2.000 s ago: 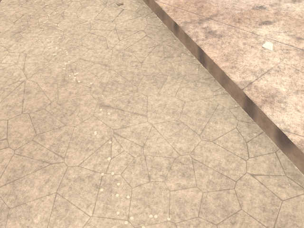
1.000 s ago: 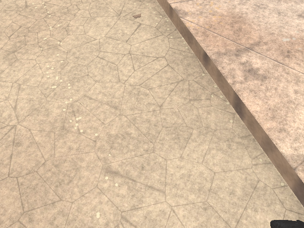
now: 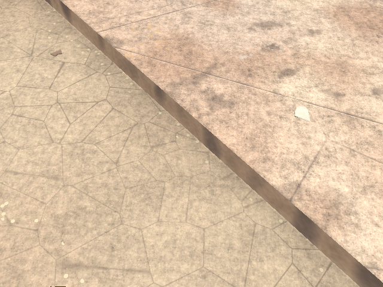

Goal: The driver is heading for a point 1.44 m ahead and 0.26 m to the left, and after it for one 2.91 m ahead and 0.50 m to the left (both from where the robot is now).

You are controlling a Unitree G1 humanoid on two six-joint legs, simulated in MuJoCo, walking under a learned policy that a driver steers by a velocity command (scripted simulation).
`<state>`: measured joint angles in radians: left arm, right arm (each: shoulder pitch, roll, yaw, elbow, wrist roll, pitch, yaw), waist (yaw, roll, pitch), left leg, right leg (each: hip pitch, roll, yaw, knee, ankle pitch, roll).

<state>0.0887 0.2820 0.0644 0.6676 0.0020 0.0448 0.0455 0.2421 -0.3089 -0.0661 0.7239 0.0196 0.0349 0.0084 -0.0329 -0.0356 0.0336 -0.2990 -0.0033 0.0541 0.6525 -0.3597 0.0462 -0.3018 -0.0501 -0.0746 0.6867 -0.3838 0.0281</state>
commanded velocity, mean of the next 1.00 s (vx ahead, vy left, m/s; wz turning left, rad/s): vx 0.00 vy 0.00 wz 0.49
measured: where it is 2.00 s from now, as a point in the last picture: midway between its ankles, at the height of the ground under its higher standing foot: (117, 264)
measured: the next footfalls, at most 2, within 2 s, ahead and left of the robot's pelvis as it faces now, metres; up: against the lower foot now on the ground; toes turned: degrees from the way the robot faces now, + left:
right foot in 0.52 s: +0.13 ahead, -0.09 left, +0.00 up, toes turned +33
left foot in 0.86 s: -0.02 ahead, +0.12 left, +0.00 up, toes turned +25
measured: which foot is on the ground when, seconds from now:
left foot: down 0.00-0.52, up 0.54-0.84, down 0.86-1.00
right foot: up 0.00-0.50, down 0.52-1.00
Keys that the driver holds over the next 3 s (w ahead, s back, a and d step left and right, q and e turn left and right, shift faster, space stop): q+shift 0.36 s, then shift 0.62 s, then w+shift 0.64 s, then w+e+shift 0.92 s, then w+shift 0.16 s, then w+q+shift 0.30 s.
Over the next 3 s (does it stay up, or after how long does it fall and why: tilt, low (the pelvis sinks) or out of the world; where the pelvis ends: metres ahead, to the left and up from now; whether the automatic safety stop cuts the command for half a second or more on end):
stays up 1.45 0.27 0.02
